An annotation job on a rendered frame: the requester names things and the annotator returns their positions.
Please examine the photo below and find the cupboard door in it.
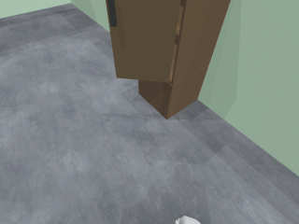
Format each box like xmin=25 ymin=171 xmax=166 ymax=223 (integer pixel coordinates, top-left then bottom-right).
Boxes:
xmin=106 ymin=0 xmax=181 ymax=83

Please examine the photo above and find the handle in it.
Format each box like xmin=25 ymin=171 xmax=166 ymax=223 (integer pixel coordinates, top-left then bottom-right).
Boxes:
xmin=107 ymin=0 xmax=117 ymax=27

